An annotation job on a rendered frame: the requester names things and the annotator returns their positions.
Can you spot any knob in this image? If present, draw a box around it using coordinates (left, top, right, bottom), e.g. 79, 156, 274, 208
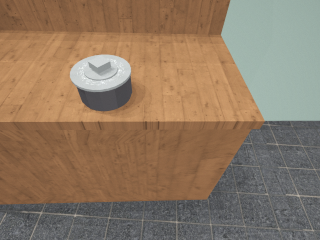
88, 55, 111, 73

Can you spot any table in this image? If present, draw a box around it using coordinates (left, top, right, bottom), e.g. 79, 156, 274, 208
0, 0, 265, 205

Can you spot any lid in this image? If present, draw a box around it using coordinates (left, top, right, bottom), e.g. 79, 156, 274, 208
70, 54, 131, 92

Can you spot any pot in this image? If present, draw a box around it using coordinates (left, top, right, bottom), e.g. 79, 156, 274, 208
77, 76, 132, 112

